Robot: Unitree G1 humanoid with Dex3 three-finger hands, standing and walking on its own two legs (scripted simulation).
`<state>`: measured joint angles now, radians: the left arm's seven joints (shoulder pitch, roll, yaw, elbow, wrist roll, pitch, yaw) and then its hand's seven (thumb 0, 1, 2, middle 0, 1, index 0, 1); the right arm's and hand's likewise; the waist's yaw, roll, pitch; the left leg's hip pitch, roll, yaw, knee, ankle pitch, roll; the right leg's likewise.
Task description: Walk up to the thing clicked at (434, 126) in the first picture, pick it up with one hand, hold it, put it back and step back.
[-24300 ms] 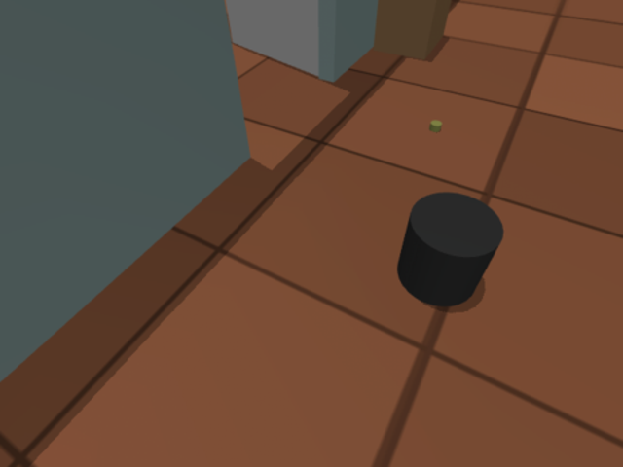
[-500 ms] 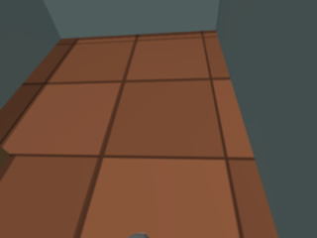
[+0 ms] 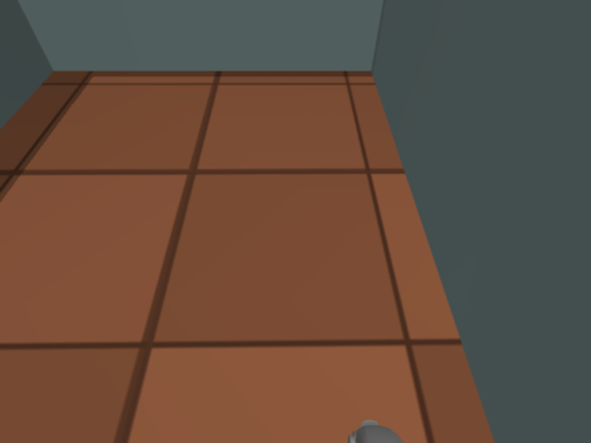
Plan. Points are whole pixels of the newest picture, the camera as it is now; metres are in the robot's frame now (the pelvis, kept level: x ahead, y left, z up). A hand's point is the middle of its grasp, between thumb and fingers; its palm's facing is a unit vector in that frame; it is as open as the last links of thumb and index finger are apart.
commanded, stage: walk up
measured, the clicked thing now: out of the picture -0.82 +0.93 -0.75
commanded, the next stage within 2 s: stand in 1.96 s
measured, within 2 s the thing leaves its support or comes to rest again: neither
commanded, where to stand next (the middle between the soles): +0.38 +0.02 m, yaw +0 degrees
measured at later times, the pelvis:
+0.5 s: pelvis +0.17 +0.00 -0.01, yaw +1 degrees
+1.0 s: pelvis +0.29 +0.00 -0.02, yaw -1 degrees
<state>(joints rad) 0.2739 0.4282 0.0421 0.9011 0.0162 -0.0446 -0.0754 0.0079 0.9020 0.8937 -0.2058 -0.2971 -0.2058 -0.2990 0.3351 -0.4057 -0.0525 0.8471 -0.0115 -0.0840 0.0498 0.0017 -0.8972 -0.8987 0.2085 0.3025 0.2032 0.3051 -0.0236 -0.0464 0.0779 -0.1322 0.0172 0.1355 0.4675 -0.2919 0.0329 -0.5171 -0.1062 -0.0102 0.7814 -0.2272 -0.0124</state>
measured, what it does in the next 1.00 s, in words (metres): walks ahead: right foot, then left foot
